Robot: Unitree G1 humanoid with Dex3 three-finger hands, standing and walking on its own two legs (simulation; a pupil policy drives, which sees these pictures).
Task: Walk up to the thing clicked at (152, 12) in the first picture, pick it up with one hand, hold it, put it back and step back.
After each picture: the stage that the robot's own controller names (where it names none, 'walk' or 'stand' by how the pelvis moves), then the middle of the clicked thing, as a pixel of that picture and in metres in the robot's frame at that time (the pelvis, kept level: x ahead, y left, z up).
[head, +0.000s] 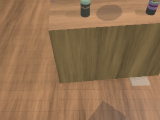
stand; (152, 5) +1.03 -0.48 -0.09
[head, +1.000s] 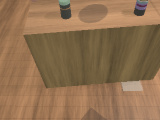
rise first; (141, 4) +0.93 -0.32 -0.05
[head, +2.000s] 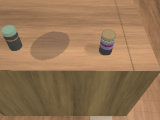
walk; (106, 43) +0.61 -0.06 -0.07
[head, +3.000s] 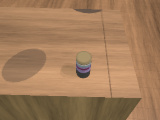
stand; (83, 65) +0.49 +0.02 -0.07
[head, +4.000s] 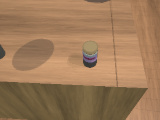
walk; (90, 54) +0.52 -0.01 -0.08
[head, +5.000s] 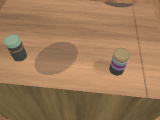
walk; (118, 62) +0.47 -0.13 -0.07
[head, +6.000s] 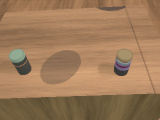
stand; (122, 62) +0.49 -0.16 -0.08
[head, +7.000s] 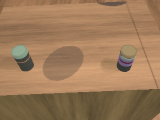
walk; (126, 58) +0.50 -0.17 -0.08
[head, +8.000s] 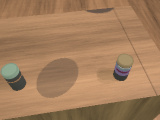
stand; (122, 67) +0.46 -0.17 -0.08
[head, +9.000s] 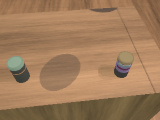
stand; (123, 65) +0.49 -0.16 -0.09
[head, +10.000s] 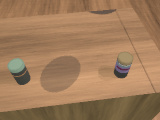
stand; (122, 65) +0.49 -0.17 -0.09
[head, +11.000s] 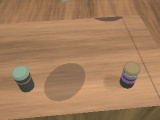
stand; (129, 75) +0.45 -0.19 -0.09
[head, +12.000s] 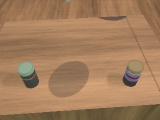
stand; (132, 73) +0.46 -0.20 -0.09
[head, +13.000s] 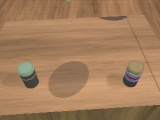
stand; (132, 74) +0.45 -0.20 -0.09
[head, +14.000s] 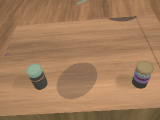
rise first; (142, 75) +0.45 -0.21 -0.09
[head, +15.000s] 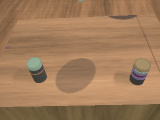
go down; (139, 72) +0.47 -0.20 -0.09
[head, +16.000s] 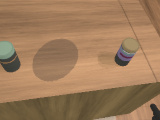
go down; (126, 52) +0.48 -0.22 -0.05
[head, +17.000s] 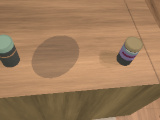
go down; (128, 51) +0.47 -0.21 -0.03
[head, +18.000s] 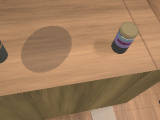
close in; (123, 38) +0.49 -0.21 -0.01
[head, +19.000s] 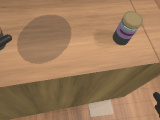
close; (126, 29) +0.50 -0.21 +0.02
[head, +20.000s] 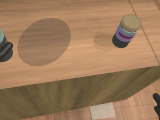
lift; (125, 32) +0.49 -0.21 +0.01
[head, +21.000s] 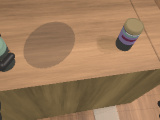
lift; (128, 35) +0.49 -0.21 +0.01
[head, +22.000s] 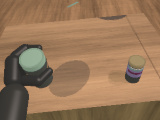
lift; (134, 69) +0.47 -0.20 -0.05
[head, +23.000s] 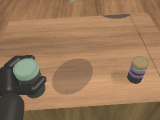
hold; (137, 70) +0.47 -0.21 -0.07
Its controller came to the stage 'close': yes
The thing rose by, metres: 0.00
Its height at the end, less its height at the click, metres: +0.00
